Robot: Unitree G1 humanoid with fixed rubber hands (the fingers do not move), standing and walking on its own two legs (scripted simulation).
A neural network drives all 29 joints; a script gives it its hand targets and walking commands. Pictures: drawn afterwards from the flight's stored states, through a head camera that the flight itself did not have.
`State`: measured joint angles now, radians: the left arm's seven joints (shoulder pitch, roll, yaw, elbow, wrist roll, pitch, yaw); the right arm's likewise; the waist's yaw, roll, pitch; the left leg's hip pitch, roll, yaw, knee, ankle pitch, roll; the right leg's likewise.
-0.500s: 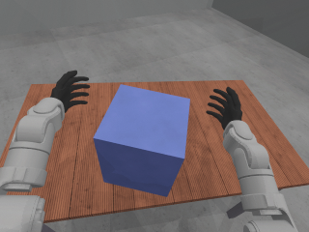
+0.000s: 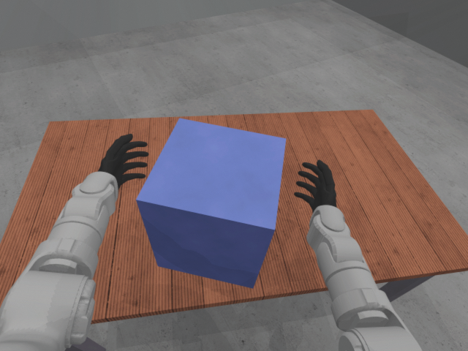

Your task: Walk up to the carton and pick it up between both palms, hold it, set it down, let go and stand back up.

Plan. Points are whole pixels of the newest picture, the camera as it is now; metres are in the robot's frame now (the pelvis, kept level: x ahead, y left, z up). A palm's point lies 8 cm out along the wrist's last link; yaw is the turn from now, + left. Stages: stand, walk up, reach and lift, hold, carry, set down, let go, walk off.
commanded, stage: reach and lift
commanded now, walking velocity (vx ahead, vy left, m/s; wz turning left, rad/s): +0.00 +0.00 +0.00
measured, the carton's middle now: (217, 206) +0.40 -0.04 -0.01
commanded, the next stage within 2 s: none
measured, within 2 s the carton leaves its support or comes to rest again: neither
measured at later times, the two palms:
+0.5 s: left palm (121, 188) +0.44 +0.14 +0.02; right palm (309, 218) +0.34 -0.21 +0.00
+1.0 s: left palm (137, 195) +0.43 +0.11 +0.01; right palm (295, 213) +0.35 -0.19 +0.00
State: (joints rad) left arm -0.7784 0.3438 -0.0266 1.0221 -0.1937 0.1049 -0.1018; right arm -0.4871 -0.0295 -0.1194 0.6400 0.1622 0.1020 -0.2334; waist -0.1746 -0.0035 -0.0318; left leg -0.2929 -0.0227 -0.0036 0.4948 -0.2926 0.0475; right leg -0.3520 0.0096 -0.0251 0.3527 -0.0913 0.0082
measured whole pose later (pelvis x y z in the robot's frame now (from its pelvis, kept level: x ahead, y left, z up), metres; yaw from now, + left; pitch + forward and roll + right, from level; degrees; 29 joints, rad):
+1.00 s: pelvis -0.02 +0.00 -0.03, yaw +0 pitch +18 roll -3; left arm -0.93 0.22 -0.02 1.33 -0.12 -0.21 -0.01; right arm -0.75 0.04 -0.23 1.16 0.07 -0.29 -0.29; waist -0.16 0.01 -0.17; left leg -0.73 -0.01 -0.02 0.81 -0.38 0.03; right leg -0.77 0.02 -0.05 0.63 -0.16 0.00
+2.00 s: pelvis +0.02 -0.01 +0.00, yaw +1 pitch +11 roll -3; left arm -0.79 0.11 0.21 1.32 0.24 -0.37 -0.06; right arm -0.50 0.16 -0.51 1.03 -0.25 -0.48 -0.27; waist -0.12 0.00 -0.06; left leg -0.40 0.00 -0.05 0.51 -0.30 0.03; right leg -0.41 0.03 -0.07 0.30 -0.08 0.00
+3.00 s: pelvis +0.02 +0.00 +0.00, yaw +2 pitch +11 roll -3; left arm -0.70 0.08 -0.05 1.10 0.02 -0.21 0.02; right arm -0.34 0.05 -0.20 0.74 0.00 -0.27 -0.31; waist -0.12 0.07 -0.17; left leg -0.39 -0.02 -0.05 0.51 -0.31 0.04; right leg -0.41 0.01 -0.07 0.32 -0.10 0.01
